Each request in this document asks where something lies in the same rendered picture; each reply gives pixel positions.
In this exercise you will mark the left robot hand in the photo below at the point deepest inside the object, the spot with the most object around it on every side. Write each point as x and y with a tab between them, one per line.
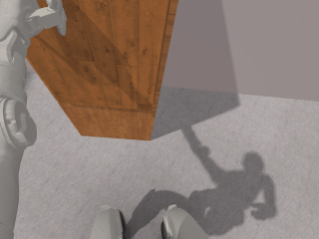
33	18

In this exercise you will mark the left robot forearm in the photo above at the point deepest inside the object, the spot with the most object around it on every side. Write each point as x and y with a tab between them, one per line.
14	42

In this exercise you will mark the robot left upper arm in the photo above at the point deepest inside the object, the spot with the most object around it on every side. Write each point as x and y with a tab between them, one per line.
17	132

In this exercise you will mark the robot left thigh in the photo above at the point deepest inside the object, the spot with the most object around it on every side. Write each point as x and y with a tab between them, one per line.
107	225

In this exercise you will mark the cupboard door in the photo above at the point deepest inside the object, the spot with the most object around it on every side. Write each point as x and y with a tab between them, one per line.
109	56

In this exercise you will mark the robot right shin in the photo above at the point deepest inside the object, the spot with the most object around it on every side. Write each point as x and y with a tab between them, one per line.
170	208

